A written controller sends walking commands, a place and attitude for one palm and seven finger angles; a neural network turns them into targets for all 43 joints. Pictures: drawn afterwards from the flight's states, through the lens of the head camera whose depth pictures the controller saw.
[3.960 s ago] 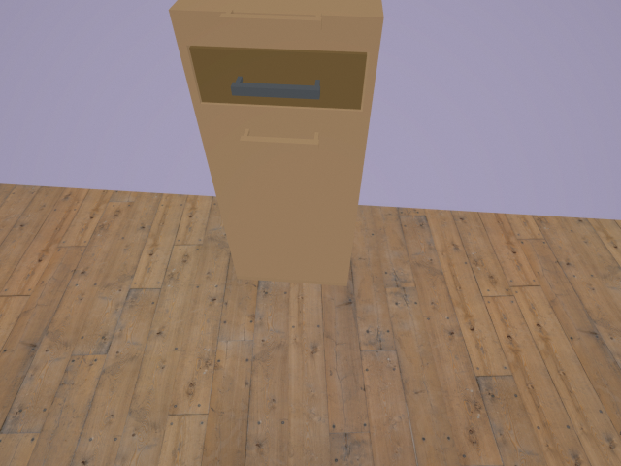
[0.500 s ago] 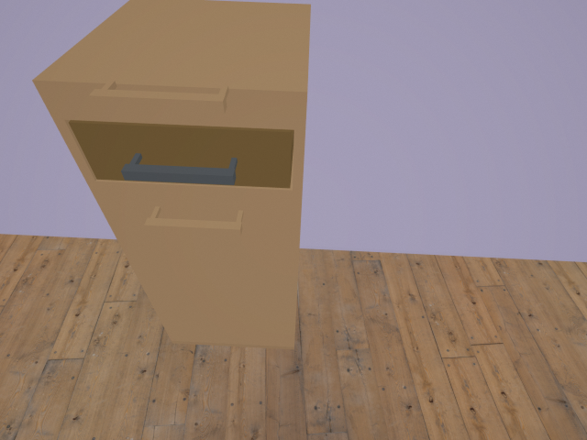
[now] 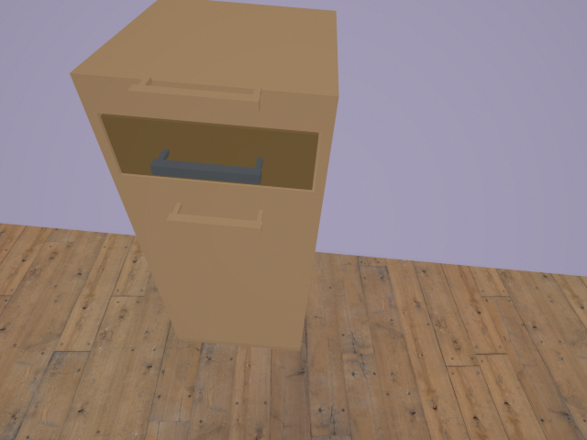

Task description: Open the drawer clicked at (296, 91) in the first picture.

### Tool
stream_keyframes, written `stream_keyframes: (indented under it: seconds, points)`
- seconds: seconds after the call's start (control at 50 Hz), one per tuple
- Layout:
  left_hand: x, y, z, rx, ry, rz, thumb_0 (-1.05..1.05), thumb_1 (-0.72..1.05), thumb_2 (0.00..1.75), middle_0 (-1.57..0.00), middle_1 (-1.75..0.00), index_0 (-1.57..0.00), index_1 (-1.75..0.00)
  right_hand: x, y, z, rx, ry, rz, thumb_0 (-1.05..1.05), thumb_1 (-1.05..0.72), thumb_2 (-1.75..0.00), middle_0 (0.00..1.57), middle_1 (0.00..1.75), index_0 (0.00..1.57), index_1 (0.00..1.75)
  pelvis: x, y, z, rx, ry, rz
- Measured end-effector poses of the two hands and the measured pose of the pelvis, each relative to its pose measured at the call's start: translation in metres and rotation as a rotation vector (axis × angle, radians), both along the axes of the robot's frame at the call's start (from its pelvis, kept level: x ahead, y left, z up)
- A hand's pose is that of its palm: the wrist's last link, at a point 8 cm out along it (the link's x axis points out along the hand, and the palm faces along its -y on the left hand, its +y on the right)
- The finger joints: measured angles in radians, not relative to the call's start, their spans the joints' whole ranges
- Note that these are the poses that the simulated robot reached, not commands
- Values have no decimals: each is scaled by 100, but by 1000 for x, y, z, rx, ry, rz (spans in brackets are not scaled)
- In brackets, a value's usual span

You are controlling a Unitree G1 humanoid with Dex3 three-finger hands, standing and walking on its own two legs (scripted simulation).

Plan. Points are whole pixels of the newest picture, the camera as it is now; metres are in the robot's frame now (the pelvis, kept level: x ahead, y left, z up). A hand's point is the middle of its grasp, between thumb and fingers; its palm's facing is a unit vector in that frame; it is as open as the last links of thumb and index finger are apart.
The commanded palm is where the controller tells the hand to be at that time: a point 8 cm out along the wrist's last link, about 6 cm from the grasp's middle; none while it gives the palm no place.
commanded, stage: come to a stop and stand still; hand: left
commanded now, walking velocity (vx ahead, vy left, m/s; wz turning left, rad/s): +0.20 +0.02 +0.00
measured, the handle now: (209, 164) +0.55 +0.20 +0.07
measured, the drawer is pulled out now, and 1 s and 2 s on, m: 0.00 0.00 0.00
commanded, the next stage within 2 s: look again from close up in 1.74 s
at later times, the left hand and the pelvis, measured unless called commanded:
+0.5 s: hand out of the picture +0.08 +0.18 -0.18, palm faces -0.01 -0.97 -0.23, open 7.4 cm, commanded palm none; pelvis +0.07 +0.00 -0.01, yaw -1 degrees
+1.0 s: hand out of the picture +0.10 +0.16 -0.18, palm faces -0.01 -0.97 -0.23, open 7.4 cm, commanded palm none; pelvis +0.08 -0.02 +0.00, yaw -2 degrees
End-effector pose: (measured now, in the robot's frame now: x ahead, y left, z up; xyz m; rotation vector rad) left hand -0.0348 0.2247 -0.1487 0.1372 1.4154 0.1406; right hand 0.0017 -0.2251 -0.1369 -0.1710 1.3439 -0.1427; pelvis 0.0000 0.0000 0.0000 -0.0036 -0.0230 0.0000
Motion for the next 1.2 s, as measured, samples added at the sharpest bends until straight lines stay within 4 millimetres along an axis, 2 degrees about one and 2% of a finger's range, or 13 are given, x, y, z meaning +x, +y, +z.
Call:
stream_keyframes:
  seconds: [0.12,0.22,0.34,0.52,0.6,0.68,0.82,1.0,1.2]
  points:
    - [-9,-12,0,-5,28,29,0,91,90,-19,-29,-19,-30,3,-6,-7,12,36,8,0,-90,-90,20,30,20,29,12,-5,-3,-2,9,1]
    - [-2,-12,-2,-5,76,8,0,91,90,-20,-30,-20,-30,25,-3,-14,18,0,0,0,-90,-90,20,30,19,29,24,1,-10,-18,20,-3]
    - [44,-1,1,34,23,-1,0,91,90,-20,-30,-20,-30,44,4,-21,31,4,0,1,-93,-90,20,30,19,29,45,4,-10,-5,30,-10]
    - [119,-1,1,48,-81,-49,0,91,90,-19,-29,-20,-30,74,-5,-16,9,-6,-18,1,-93,-90,20,30,20,29,69,-4,-8,12,33,-26]
    - [143,-4,1,47,-117,-61,0,91,90,-19,-29,-20,-30,85,-10,-14,1,-13,-20,1,-92,-90,20,30,19,29,75,-7,-8,15,33,-27]
    - [156,-6,2,49,-131,-67,0,91,90,-20,-29,-20,-30,93,-14,-14,-1,-15,-20,0,-91,-90,20,30,19,29,79,-11,-7,18,33,-28]
    - [155,-11,4,54,-110,-63,0,91,90,-20,-29,-20,-30,101,-20,-14,2,-12,-20,0,-91,-90,20,30,19,29,84,-17,-6,20,34,-29]
    - [132,-17,5,54,-56,-41,0,91,90,-20,-30,-20,-30,102,-26,-12,2,-8,-18,0,-91,-90,20,30,19,29,83,-24,-4,21,27,-29]
    - [108,-28,5,36,-18,-25,0,91,90,-20,-29,-20,-30,90,-31,-10,2,9,-17,0,-91,-90,20,30,19,29,75,-30,-1,21,19,-28]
